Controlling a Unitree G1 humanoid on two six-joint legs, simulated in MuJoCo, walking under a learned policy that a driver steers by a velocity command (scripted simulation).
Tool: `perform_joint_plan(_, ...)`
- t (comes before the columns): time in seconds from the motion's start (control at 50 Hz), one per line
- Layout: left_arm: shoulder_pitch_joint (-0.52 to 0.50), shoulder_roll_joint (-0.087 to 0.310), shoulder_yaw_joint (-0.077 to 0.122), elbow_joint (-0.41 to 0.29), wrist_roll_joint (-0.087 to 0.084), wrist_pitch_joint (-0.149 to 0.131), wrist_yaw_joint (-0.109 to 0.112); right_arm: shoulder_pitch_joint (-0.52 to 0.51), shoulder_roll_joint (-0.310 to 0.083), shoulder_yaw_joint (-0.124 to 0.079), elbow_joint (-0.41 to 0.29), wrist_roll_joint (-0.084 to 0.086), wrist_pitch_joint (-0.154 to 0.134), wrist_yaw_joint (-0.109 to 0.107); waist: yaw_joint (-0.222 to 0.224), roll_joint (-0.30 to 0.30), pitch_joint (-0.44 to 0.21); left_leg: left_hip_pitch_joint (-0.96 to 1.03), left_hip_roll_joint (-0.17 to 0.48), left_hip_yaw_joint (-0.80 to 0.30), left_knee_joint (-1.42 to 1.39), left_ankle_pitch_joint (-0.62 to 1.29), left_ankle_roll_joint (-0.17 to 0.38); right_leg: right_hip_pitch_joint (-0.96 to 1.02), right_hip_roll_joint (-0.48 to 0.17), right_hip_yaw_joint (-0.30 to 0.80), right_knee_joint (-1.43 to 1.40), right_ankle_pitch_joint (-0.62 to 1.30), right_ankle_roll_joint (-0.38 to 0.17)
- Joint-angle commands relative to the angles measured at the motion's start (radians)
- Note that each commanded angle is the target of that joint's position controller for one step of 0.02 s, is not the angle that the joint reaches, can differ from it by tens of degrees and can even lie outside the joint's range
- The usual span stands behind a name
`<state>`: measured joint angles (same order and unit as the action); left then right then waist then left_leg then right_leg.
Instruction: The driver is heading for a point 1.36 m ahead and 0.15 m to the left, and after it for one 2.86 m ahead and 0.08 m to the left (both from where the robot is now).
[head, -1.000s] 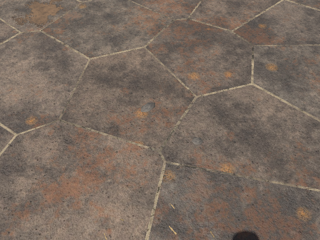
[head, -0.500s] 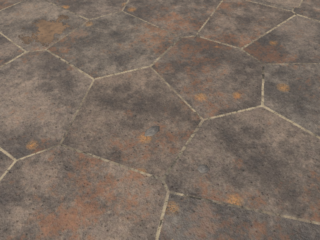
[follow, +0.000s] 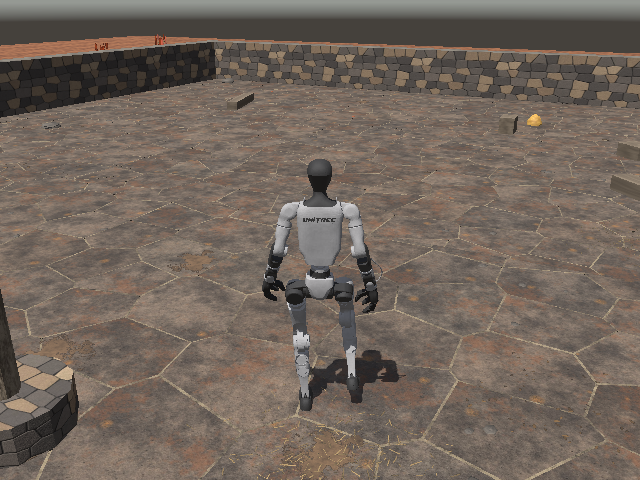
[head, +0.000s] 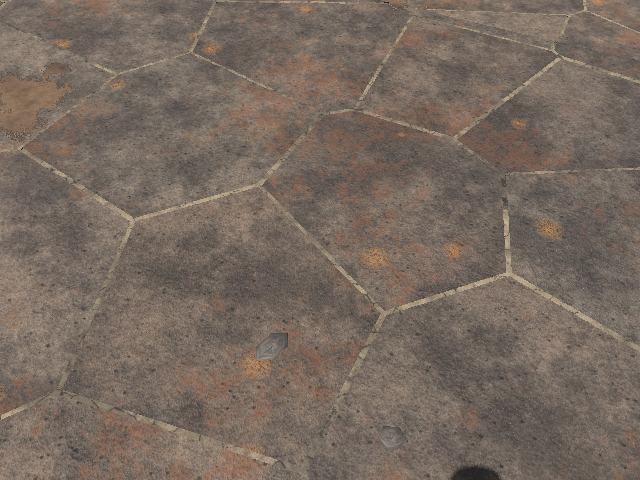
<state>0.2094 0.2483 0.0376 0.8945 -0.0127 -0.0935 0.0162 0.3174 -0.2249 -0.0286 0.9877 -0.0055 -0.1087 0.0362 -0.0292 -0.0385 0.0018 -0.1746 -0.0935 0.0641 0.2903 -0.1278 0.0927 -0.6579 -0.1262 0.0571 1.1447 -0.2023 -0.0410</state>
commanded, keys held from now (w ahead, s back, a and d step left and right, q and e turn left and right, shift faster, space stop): no key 1.00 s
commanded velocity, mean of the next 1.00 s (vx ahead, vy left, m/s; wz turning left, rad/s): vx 0.12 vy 0.00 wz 0.00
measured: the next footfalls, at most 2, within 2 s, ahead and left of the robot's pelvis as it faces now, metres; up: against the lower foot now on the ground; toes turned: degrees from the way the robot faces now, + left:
right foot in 0.24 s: +0.30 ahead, -0.15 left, +0.00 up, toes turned -1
left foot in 0.56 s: +0.22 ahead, +0.09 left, +0.00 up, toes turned +1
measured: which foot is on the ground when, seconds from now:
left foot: down 0.00-0.26, up 0.28-0.54, down 0.56-1.00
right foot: up 0.00-0.22, down 0.24-1.00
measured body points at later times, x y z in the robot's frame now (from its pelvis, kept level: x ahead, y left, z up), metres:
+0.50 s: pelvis +0.17 -0.06 -0.01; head +0.19 -0.07 +0.44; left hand +0.28 +0.19 -0.14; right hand +0.23 -0.31 -0.16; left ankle +0.16 +0.09 -0.72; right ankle +0.26 -0.14 -0.74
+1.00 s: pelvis +0.22 -0.04 -0.01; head +0.23 -0.03 +0.44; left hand +0.27 +0.21 -0.16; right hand +0.23 -0.27 -0.17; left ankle +0.18 +0.09 -0.74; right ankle +0.26 -0.14 -0.74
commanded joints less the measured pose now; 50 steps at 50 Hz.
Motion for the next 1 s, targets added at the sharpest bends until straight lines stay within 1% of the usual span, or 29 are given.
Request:
perform_joint_plan(0.02,0.034,0.047,0.014,-0.043,0.013,0.005,0.008,-0.045,-0.127,-0.018,-0.054,-0.002,-0.017,-0.019,0.049,0.072,0.065,-0.115,0.275,-0.196,-0.197,0.149,0.169,-0.016,-0.038,-0.002,-0.146,0.153,0.029)
perform_joint_plan(0.08,-0.072,0.015,0.002,-0.068,0.014,-0.006,0.001,0.002,-0.141,-0.016,-0.042,0.001,-0.003,-0.032,0.013,0.076,0.047,-0.091,0.229,-0.097,-0.134,0.391,0.116,0.085,0.020,-0.053,-0.413,0.285,0.036)
perform_joint_plan(0.12,-0.123,0.014,-0.001,-0.078,0.009,-0.004,-0.006,0.049,-0.158,-0.018,-0.022,0.009,0.007,-0.035,-0.015,0.092,0.023,-0.039,0.238,-0.092,-0.096,0.404,0.106,0.134,0.055,-0.067,-0.491,0.319,0.043)
perform_joint_plan(0.16,-0.155,0.030,0.001,-0.092,0.007,-0.001,-0.014,0.062,-0.152,-0.016,-0.007,0.014,0.020,-0.039,-0.020,0.107,0.015,0.038,0.265,-0.115,-0.040,0.415,0.097,0.140,0.069,-0.050,-0.555,0.291,0.032)
perform_joint_plan(0.2,-0.137,0.061,0.010,-0.096,0.015,-0.006,-0.022,0.041,-0.150,-0.017,-0.002,0.017,0.030,-0.044,0.006,0.120,-0.013,0.104,0.286,-0.147,0.042,0.431,0.071,0.183,0.082,-0.035,-0.624,0.239,0.002)
perform_joint_plan(0.22,-0.079,0.076,0.018,-0.076,0.022,-0.012,-0.023,0.015,-0.149,-0.017,-0.005,0.022,0.034,-0.047,0.042,0.112,-0.039,0.114,0.271,-0.145,0.107,0.430,0.049,0.261,0.097,-0.045,-0.687,0.270,-0.016)
perform_joint_plan(0.24,0.004,0.115,0.033,-0.043,0.030,-0.017,-0.018,0.026,-0.137,-0.014,-0.007,0.017,0.036,-0.049,0.065,0.083,-0.086,0.109,0.215,-0.127,0.218,0.434,0.020,0.388,0.103,-0.055,-0.743,0.409,-0.037)
perform_joint_plan(0.26,0.102,0.192,0.049,-0.025,0.044,-0.020,-0.014,0.082,-0.100,0.001,-0.016,-0.006,0.027,-0.048,0.064,-0.018,-0.207,-0.027,0.146,-0.089,0.421,0.199,-0.021,0.646,-0.043,0.066,-0.654,0.850,-0.097)
perform_joint_plan(0.28,0.141,0.181,0.042,-0.013,0.045,-0.004,-0.013,0.244,0.013,0.037,0.029,-0.007,0.023,-0.040,0.031,-0.226,-0.342,-0.270,0.051,-0.055,0.692,-0.363,-0.083,0.912,-0.260,0.288,-0.630,1.031,-0.276)
perform_joint_plan(0.3,0.168,0.102,0.022,-0.012,0.030,0.006,-0.022,0.237,-0.052,0.024,0.046,0.009,0.029,-0.037,0.058,-0.184,-0.387,-0.308,0.063,-0.136,0.821,-0.556,-0.102,0.874,-0.274,0.376,-0.690,0.872,-0.303)
perform_joint_plan(0.32,0.102,0.093,0.016,-0.021,0.019,0.010,-0.026,0.156,-0.112,0.006,0.025,0.023,0.043,-0.039,0.053,-0.112,-0.295,-0.347,0.095,-0.152,0.877,-0.525,-0.108,0.762,-0.234,0.339,-0.736,0.658,-0.264)
perform_joint_plan(0.34,0.014,0.086,0.011,-0.040,0.018,0.012,-0.025,0.083,-0.114,0.000,0.011,0.024,0.060,-0.049,0.036,-0.039,-0.213,-0.358,0.128,-0.141,0.867,-0.468,-0.118,0.643,-0.196,0.288,-0.774,0.501,-0.225)
perform_joint_plan(0.36,-0.058,0.076,0.005,-0.051,0.023,0.014,-0.023,0.042,-0.105,-0.005,0.005,0.017,0.078,-0.060,0.016,-0.014,-0.148,-0.331,0.156,-0.139,0.808,-0.420,-0.127,0.515,-0.167,0.239,-0.820,0.384,-0.202)
perform_joint_plan(0.38,-0.104,0.079,0.005,-0.054,0.032,0.017,-0.020,0.040,-0.087,-0.005,0.002,0.012,0.093,-0.069,-0.011,-0.043,-0.116,-0.259,0.174,-0.134,0.716,-0.374,-0.132,0.410,-0.129,0.190,-0.856,0.291,-0.176)
perform_joint_plan(0.42,-0.116,0.082,0.008,-0.044,0.047,0.027,-0.014,0.057,-0.047,0.002,0.019,0.007,0.107,-0.082,-0.021,-0.085,-0.096,-0.149,0.144,-0.087,0.574,-0.343,-0.140,0.309,-0.073,0.112,-0.887,0.226,-0.167)
perform_joint_plan(0.44,-0.102,0.078,0.008,-0.037,0.048,0.030,-0.011,0.061,-0.040,0.003,0.026,0.005,0.111,-0.087,-0.017,-0.088,-0.108,-0.118,0.138,-0.080,0.519,-0.321,-0.138,0.309,-0.067,0.104,-0.890,0.187,-0.172)
perform_joint_plan(0.48,-0.096,0.081,0.008,-0.028,0.032,0.036,-0.004,0.056,-0.044,0.001,0.036,0.004,0.120,-0.089,-0.015,-0.084,-0.119,-0.062,0.133,-0.070,0.406,-0.217,-0.128,0.302,-0.065,0.107,-0.901,0.024,-0.169)
perform_joint_plan(0.5,-0.107,0.082,0.008,-0.025,0.022,0.041,-0.001,0.056,-0.043,0.000,0.041,0.002,0.123,-0.087,-0.024,-0.080,-0.109,-0.020,0.127,-0.058,0.331,-0.140,-0.119,0.277,-0.055,0.101,-0.903,-0.088,-0.154)
perform_joint_plan(0.54,-0.081,0.065,0.003,-0.004,0.011,0.050,0.003,0.036,-0.053,-0.003,0.042,-0.017,0.127,-0.081,-0.025,-0.064,-0.057,0.034,0.124,-0.052,0.225,-0.074,-0.086,0.215,-0.020,0.092,-0.915,-0.304,-0.089)
perform_joint_plan(0.56,-0.062,0.058,0.001,0.008,0.013,0.053,0.003,0.031,-0.069,-0.003,0.036,-0.025,0.127,-0.081,-0.017,-0.044,-0.017,0.024,0.161,-0.089,0.177,-0.088,-0.061,0.196,0.001,0.084,-0.903,-0.360,-0.049)
perform_joint_plan(0.58,-0.038,0.063,0.007,0.011,0.015,0.056,0.004,0.020,-0.117,-0.013,0.037,-0.016,0.125,-0.083,0.017,0.020,0.030,-0.056,0.174,-0.098,0.159,-0.200,-0.037,0.217,0.050,0.041,-0.884,-0.333,-0.019)
perform_joint_plan(0.6,-0.034,0.062,0.010,0.016,0.015,0.060,0.011,0.008,-0.120,-0.018,0.050,-0.004,0.117,-0.080,0.023,0.097,0.060,-0.179,0.165,-0.112,0.117,-0.328,-0.027,0.304,0.093,-0.016,-0.835,-0.255,-0.002)
perform_joint_plan(0.62,-0.033,0.060,0.010,0.021,0.015,0.061,0.015,-0.011,-0.090,-0.013,0.050,-0.004,0.105,-0.079,0.029,0.128,0.065,-0.233,0.167,-0.121,0.077,-0.352,-0.036,0.373,0.097,-0.027,-0.788,-0.179,-0.001)
perform_joint_plan(0.64,-0.023,0.051,0.010,0.028,0.016,0.063,0.019,-0.032,-0.078,-0.011,0.052,-0.007,0.094,-0.079,0.041,0.149,0.056,-0.247,0.169,-0.124,0.059,-0.335,-0.050,0.415,0.099,-0.035,-0.761,-0.121,-0.007)
perform_joint_plan(0.66,-0.011,0.049,0.011,0.038,0.020,0.065,0.020,-0.044,-0.075,-0.012,0.051,-0.004,0.084,-0.078,0.045,0.150,0.051,-0.243,0.167,-0.123,0.058,-0.306,-0.060,0.433,0.101,-0.041,-0.746,-0.082,-0.012)
perform_joint_plan(0.68,-0.002,0.049,0.012,0.047,0.023,0.066,0.020,-0.042,-0.066,-0.011,0.052,-0.002,0.076,-0.077,0.045,0.130,0.042,-0.226,0.165,-0.120,0.064,-0.278,-0.066,0.439,0.102,-0.044,-0.737,-0.052,-0.017)
perform_joint_plan(0.74,-0.005,0.037,0.011,0.063,0.020,0.066,0.015,-0.014,-0.064,-0.011,0.066,0.004,0.067,-0.077,0.033,0.090,0.025,-0.178,0.157,-0.109,0.092,-0.191,-0.068,0.447,0.099,-0.045,-0.723,0.024,-0.022)
perform_joint_plan(0.86,0.001,0.034,0.012,0.092,0.013,0.071,0.012,0.021,-0.057,-0.007,0.081,0.005,0.072,-0.076,0.023,0.050,-0.004,-0.123,0.144,-0.090,0.129,-0.065,-0.068,0.475,0.095,-0.048,-0.691,0.156,-0.021)
perform_joint_plan(1.0,0.008,0.035,0.013,0.122,0.010,0.084,0.019,0.032,-0.042,-0.003,0.089,0.005,0.081,-0.077,0.025,0.041,0.008,-0.107,0.134,-0.078,0.135,-0.018,-0.070,0.489,0.092,-0.045,-0.678,0.194,-0.017)
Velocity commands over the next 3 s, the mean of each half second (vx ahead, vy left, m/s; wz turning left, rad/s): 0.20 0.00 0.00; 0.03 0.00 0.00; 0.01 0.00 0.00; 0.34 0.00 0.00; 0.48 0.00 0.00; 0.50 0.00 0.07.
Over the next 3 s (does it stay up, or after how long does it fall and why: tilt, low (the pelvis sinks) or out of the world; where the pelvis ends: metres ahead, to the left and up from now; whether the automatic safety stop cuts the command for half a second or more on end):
stays up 0.96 -0.06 0.00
